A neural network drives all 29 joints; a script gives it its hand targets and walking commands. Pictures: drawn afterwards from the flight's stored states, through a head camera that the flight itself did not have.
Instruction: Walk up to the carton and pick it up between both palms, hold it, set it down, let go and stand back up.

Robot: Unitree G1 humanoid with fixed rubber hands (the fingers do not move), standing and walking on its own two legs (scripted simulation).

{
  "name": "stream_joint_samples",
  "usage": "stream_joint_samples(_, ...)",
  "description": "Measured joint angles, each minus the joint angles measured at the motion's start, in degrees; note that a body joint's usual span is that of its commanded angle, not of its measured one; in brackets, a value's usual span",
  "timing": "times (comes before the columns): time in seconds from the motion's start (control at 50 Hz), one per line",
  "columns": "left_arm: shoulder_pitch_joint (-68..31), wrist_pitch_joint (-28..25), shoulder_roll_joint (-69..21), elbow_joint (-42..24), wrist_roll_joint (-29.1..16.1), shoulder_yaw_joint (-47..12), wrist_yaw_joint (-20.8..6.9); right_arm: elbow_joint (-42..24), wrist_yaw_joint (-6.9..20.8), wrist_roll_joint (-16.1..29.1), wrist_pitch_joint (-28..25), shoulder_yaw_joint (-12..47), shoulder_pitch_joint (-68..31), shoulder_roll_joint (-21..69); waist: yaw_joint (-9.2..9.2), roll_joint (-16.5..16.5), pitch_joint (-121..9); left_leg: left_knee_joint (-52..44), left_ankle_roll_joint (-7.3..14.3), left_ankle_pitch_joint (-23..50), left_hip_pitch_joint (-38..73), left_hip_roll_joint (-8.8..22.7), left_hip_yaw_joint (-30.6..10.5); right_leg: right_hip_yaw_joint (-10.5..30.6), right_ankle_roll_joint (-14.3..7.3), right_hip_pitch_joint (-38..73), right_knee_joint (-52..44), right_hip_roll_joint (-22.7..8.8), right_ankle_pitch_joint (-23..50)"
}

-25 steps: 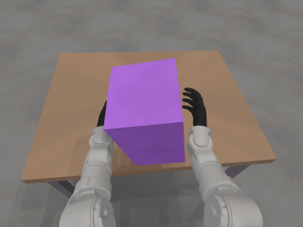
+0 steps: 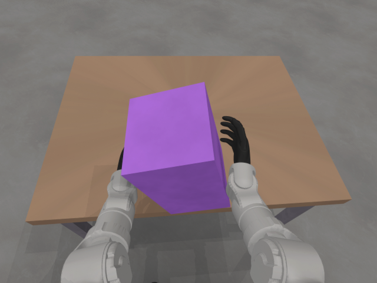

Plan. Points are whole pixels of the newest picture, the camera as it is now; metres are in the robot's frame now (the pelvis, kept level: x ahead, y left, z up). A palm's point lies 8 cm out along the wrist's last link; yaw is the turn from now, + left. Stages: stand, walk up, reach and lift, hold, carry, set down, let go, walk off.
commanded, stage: set down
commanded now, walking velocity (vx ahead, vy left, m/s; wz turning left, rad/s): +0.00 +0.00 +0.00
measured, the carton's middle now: (185, 158) +0.39 +0.06 -0.01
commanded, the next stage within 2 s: none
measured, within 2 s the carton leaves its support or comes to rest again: rests again in 1.98 s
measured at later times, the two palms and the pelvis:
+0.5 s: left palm (132, 168) +0.36 +0.18 -0.04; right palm (238, 162) +0.39 -0.07 +0.00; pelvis +0.00 +0.00 -0.01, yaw +0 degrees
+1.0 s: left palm (134, 169) +0.37 +0.18 -0.05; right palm (238, 164) +0.39 -0.07 -0.01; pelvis +0.00 +0.00 -0.02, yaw -1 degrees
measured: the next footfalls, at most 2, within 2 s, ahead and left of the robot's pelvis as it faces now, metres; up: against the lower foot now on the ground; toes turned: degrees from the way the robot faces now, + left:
none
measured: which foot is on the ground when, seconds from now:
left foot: down 0.00-1.00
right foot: down 0.00-1.00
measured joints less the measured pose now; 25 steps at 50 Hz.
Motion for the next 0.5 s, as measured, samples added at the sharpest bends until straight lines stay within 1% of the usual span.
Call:
stream_joint_samples(0.1,-0.9,-1.7,0.4,2.3,-0.1,-0.9,1.2,1.0,0.6,-1.6,-0.9,-2.6,-0.5,0.0,-0.13,-0.1,-1.3,1.0,0.2,-0.2,-2.8,0.1,0.1,0.2,0.1,-2.7,0.6,0.0,0.2)
stream_joint_samples(0.18,-2.1,-2.8,0.2,4.1,0.8,-0.1,1.8,1.5,1.2,-2.4,-1.2,-4.5,-0.9,-0.2,-0.20,-0.1,-2.2,1.8,0.3,-0.3,-4.8,0.2,0.4,0.4,0.2,-4.7,1.2,0.1,0.2)
stream_joint_samples(0.3,-3.6,-3.9,-0.2,6.7,1.7,1.9,2.2,1.8,1.8,-3.4,-0.7,-6.6,-1.4,-0.4,-0.06,0.1,-2.5,2.5,0.5,-0.3,-6.9,0.3,0.6,0.8,0.3,-7.3,2.7,0.1,-0.2)
stream_joint_samples(0.36,-3.7,-4.7,-0.1,7.1,1.5,2.0,2.3,1.6,2.0,-3.9,-0.8,-7.1,-1.4,-0.2,-0.08,0.3,-2.7,2.9,0.5,-0.4,-8.1,0.3,0.6,0.7,0.3,-8.6,3.5,0.0,-0.4)
stream_joint_samples(0.5,-4.1,-7.3,0.3,8.9,1.0,2.0,2.4,2.0,1.5,-4.7,-2.0,-7.9,-1.3,0.2,-0.09,1.0,-3.5,4.6,0.5,-1.1,-11.1,0.3,0.1,0.3,0.3,-11.5,5.3,0.0,-1.4)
